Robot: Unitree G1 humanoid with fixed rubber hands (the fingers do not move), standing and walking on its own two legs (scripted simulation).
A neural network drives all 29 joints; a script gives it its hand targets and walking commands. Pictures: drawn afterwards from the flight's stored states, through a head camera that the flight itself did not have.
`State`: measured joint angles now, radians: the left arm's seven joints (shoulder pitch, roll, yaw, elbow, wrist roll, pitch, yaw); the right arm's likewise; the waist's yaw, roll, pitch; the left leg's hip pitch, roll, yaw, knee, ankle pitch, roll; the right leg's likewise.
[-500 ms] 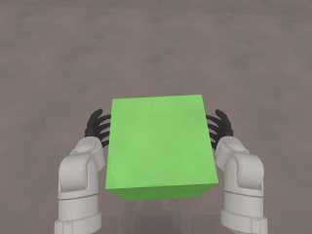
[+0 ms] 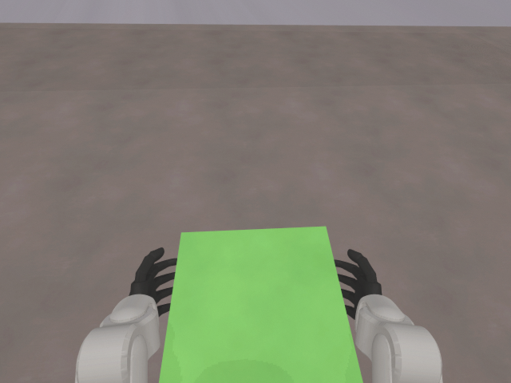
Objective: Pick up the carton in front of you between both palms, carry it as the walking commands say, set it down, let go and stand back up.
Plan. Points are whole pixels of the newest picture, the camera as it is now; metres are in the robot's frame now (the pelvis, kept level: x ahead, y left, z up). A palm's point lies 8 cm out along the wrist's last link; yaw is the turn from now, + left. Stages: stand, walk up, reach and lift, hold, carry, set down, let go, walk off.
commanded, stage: carry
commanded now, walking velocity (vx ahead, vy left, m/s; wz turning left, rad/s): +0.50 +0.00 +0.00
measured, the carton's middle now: (258, 330) +0.23 -0.01 +0.00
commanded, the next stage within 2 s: none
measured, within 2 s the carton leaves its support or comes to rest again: neither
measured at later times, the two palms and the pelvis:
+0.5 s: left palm (193, 155) +0.55 +0.12 +0.09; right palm (333, 152) +0.58 -0.18 +0.08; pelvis +0.33 -0.05 +0.00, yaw +4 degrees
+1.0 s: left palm (195, 99) +0.80 +0.15 +0.08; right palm (308, 100) +0.80 -0.15 +0.09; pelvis +0.56 -0.01 +0.00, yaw +0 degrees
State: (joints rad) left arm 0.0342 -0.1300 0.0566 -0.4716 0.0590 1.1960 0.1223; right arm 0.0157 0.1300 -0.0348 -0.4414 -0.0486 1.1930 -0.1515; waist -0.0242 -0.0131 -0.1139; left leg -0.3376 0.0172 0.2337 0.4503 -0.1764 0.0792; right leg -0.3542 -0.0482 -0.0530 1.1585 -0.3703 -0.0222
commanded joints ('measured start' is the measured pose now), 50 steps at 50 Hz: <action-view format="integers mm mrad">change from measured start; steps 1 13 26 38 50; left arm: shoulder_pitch -384 -353 -387 -323 -403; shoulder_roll -856 -735 -838 -687 -799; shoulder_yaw -646 -658 -656 -614 -667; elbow -77 -164 -175 -179 -125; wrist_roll -259 -265 -307 -270 -272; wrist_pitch -35 -20 -28 2 -9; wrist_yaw -132 -85 -121 -105 -128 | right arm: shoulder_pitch -411 -320 -363 -333 -374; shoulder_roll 866 706 841 710 818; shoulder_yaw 639 598 648 628 616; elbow -129 -174 -184 -209 -120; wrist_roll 287 274 274 262 275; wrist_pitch -31 -22 -16 16 -16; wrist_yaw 160 136 142 116 164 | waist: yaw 15 2 31 30 21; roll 74 163 -61 -110 42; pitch -186 -1 -225 -122 -274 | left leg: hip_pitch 286 364 -212 43 286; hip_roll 293 219 111 26 176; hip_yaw -358 -120 -208 -29 -162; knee -288 -310 669 -37 47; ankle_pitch -2 249 -109 266 619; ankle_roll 45 29 -71 -105 -24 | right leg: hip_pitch -214 -256 331 268 219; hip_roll -76 -35 -268 -158 -101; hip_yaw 39 -138 120 -150 -34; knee -76 -603 -919 -745 -696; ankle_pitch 102 349 517 659 378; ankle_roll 5 36 -83 -23 68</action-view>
